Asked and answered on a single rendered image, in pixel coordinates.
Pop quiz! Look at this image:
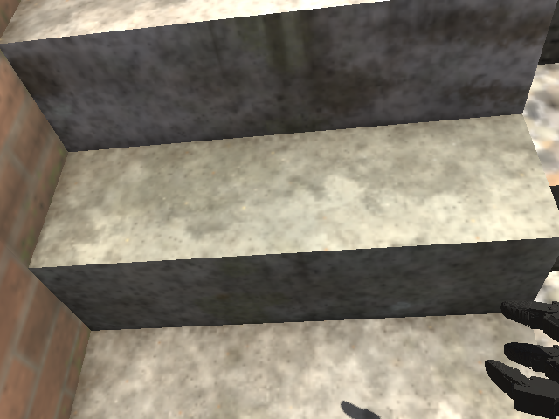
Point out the robot right hand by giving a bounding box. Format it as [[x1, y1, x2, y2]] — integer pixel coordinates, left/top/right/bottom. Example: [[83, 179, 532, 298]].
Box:
[[485, 300, 559, 419]]

